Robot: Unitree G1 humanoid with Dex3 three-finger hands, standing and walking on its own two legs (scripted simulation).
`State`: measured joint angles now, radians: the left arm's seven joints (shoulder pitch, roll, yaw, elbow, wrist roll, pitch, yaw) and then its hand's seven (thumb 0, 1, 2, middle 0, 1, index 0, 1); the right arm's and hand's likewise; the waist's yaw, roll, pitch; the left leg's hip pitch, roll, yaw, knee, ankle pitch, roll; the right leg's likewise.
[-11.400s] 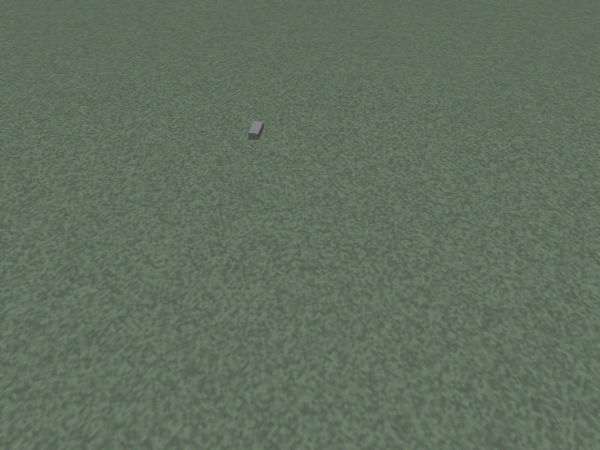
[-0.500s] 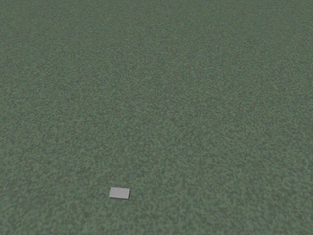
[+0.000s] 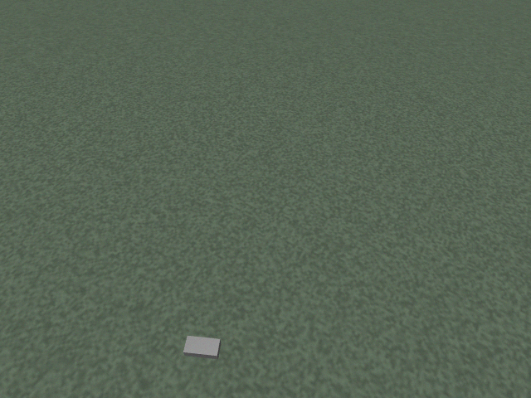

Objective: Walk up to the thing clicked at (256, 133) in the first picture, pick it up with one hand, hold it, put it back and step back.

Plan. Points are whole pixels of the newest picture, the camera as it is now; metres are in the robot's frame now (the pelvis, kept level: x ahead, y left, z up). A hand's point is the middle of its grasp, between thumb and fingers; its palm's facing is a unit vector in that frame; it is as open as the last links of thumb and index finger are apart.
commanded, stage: walk up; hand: left
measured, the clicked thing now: (202, 347) +0.43 +0.23 -0.76
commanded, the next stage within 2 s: stand in 0.42 s
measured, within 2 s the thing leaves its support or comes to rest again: neither
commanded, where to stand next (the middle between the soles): +0.03 +0.00 m, yaw -2 degrees
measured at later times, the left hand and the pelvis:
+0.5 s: hand out of the picture +0.09 +0.24 -0.15, palm faces -0.01 -0.94 -0.34, open 7.4 cm; pelvis +0.00 -0.01 +0.00, yaw -1 degrees
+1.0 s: hand out of the picture +0.07 +0.23 -0.15, palm faces -0.05 -0.94 -0.35, open 7.4 cm; pelvis -0.01 -0.02 +0.00, yaw -1 degrees
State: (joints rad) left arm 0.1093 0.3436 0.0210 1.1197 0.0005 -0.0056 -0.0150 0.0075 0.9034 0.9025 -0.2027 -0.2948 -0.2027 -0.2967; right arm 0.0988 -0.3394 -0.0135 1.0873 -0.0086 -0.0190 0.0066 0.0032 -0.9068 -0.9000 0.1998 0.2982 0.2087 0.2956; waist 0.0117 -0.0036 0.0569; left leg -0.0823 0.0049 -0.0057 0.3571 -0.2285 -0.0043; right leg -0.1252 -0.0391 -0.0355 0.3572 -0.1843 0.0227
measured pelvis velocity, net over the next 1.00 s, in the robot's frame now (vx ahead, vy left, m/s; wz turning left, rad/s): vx -0.01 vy -0.02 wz -0.02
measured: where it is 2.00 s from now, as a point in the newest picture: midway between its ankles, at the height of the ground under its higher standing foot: outside the picture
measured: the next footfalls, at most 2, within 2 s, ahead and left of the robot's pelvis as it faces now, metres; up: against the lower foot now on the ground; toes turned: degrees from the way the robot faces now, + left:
none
